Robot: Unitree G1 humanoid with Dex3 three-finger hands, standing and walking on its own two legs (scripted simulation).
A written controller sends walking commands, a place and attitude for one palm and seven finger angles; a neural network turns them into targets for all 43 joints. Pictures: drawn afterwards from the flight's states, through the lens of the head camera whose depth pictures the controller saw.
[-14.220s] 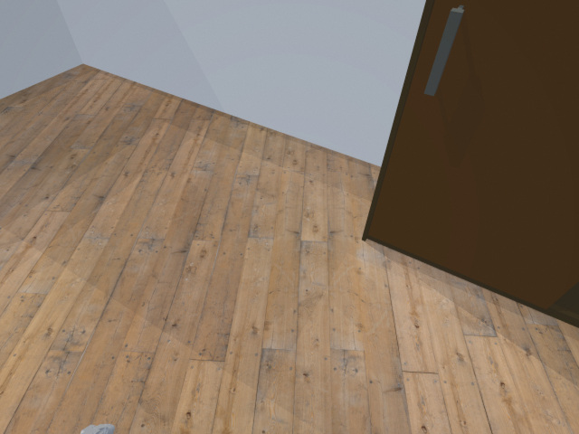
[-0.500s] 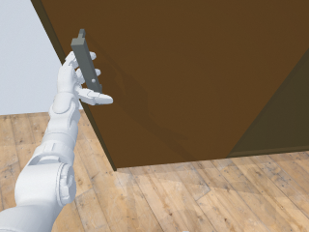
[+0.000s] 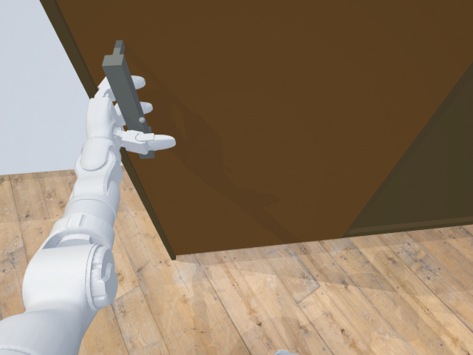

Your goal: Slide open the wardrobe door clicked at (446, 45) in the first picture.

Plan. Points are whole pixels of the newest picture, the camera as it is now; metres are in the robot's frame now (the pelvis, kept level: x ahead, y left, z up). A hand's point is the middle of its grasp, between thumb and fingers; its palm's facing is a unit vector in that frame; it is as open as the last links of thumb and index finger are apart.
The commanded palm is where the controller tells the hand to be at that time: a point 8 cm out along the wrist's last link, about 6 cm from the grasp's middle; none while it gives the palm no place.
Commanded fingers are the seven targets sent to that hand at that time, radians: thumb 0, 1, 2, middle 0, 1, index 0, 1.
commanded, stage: grip the handle and tug to test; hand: left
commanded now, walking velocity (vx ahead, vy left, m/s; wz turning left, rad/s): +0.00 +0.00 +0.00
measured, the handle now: (134, 105) +0.52 +0.17 +0.13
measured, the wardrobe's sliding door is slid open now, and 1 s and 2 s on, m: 0.00 0.00 0.01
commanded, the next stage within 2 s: tug the door sideways, standing still in 1.22 s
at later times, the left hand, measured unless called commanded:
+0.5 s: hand (143, 124) +0.47 +0.15 +0.13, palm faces +0.03 -1.00 +0.01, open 6.0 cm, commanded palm +0.44 +0.20 +0.13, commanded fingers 0.00 0.90 0.90 -0.45 -1.40 -0.45 -1.40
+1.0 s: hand (144, 124) +0.47 +0.15 +0.13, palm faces +0.06 -1.00 +0.00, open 6.0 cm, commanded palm +0.42 +0.21 +0.13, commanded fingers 0.00 0.90 0.90 -0.45 -1.40 -0.45 -1.40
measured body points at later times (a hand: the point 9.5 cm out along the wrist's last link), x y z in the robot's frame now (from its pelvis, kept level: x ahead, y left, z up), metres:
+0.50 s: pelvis +0.00 +0.00 +0.00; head +0.05 +0.00 +0.45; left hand +0.46 +0.20 +0.13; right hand +0.06 -0.26 -0.12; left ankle -0.02 +0.12 -0.72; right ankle +0.03 -0.11 -0.72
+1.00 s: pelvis -0.01 +0.00 +0.00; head +0.05 -0.01 +0.45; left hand +0.46 +0.20 +0.13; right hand +0.03 -0.27 -0.12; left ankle -0.02 +0.12 -0.72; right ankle +0.03 -0.11 -0.72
